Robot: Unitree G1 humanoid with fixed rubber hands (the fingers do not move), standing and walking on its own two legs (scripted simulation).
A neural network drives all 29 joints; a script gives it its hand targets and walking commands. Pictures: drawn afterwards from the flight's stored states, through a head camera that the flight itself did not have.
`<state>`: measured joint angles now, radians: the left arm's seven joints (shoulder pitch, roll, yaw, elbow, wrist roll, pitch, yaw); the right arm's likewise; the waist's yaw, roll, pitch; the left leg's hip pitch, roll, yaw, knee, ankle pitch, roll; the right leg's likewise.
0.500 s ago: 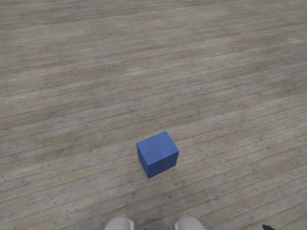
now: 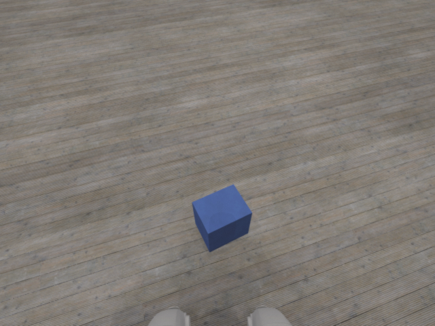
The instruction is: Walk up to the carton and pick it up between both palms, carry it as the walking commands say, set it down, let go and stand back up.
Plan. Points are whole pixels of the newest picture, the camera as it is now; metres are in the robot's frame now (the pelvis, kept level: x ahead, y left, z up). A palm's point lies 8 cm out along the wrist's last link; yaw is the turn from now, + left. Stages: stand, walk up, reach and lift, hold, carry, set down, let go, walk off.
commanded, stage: walk up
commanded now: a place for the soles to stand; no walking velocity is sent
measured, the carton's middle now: (221, 218) +0.62 -0.02 -0.62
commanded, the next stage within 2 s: none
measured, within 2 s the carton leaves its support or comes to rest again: neither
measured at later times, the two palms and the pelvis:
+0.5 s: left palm out of the picture +0.09 +0.30 -0.09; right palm out of the picture +0.06 -0.35 -0.09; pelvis +0.00 -0.03 +0.00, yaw +1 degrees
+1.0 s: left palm out of the picture +0.10 +0.17 -0.08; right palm out of the picture +0.19 -0.48 -0.08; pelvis +0.10 -0.16 +0.02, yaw +8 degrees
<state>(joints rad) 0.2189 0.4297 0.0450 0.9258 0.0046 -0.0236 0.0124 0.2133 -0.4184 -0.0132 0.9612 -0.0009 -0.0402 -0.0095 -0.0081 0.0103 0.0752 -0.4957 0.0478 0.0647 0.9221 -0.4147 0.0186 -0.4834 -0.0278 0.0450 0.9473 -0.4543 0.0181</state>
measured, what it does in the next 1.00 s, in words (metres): steps to the right: right foot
